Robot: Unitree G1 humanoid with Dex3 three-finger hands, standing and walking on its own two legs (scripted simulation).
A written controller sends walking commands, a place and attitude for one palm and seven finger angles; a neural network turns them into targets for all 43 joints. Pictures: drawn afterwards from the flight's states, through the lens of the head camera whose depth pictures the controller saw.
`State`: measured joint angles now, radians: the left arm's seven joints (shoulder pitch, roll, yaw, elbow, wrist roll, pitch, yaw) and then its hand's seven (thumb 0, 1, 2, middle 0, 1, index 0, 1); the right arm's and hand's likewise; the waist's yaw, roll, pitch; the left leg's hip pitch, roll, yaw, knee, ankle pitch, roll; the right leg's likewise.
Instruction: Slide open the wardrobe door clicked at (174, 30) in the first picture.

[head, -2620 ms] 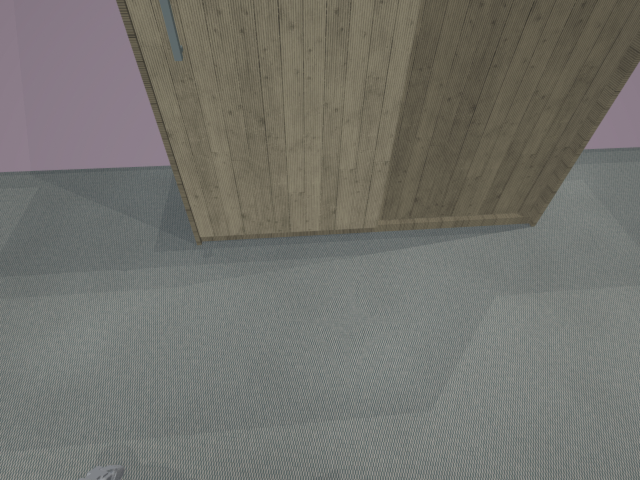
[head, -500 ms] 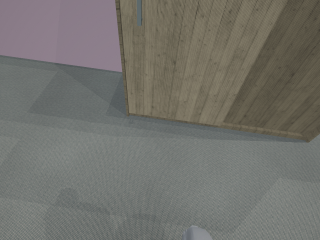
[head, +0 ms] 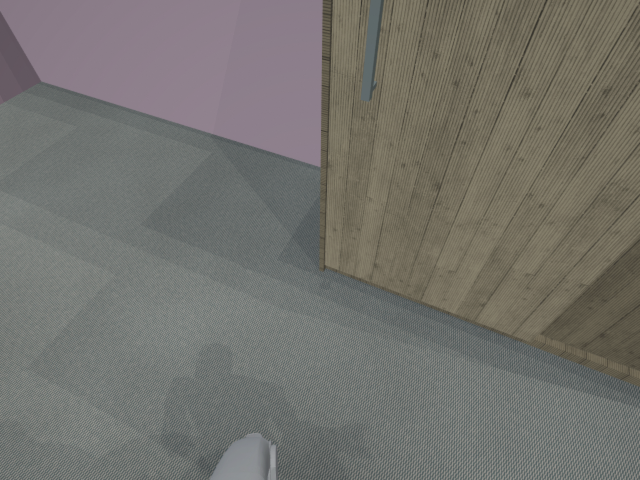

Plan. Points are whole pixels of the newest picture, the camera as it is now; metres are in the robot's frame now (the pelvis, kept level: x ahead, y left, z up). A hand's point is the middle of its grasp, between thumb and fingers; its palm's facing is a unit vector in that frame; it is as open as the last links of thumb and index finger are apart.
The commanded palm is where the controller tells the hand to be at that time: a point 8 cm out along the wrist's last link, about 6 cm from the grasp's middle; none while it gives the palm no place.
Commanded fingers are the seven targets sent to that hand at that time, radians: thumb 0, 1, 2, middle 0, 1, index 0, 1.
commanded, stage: walk to a spot facing it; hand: left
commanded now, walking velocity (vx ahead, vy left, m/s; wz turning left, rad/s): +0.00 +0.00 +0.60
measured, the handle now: (376, 34) +0.85 -0.09 +0.15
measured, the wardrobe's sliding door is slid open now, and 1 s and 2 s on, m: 0.00 0.00 0.00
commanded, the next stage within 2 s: turn to face it in 0.04 s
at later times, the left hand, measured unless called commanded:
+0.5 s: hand out of the picture +0.11 +0.21 -0.17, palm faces +0.08 -0.98 -0.20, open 7.4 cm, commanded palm none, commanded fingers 0.00 0.90 0.90 -0.20 -0.30 -0.20 -0.30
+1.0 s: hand (205, 404) +0.25 +0.19 -0.17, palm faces -0.21 -0.95 -0.24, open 7.4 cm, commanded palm none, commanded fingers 0.00 0.90 0.90 -0.20 -0.30 -0.20 -0.30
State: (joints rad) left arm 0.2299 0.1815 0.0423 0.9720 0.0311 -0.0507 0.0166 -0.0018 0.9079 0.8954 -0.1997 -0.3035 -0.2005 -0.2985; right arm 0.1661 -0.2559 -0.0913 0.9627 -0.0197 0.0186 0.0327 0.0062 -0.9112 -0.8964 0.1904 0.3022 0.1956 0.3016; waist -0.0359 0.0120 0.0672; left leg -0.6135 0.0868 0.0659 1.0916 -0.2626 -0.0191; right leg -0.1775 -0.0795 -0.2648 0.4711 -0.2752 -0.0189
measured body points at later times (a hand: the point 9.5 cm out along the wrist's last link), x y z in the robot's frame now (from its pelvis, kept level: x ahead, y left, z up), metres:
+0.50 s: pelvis +0.12 +0.02 +0.00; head +0.13 +0.03 +0.45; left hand +0.11 +0.26 -0.16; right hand +0.24 -0.18 -0.14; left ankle +0.16 +0.11 -0.74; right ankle +0.13 -0.11 -0.70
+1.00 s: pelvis +0.13 +0.01 +0.00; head +0.15 +0.01 +0.45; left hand +0.26 +0.24 -0.15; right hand +0.12 -0.26 -0.14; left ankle +0.16 +0.14 -0.72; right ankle +0.13 -0.10 -0.74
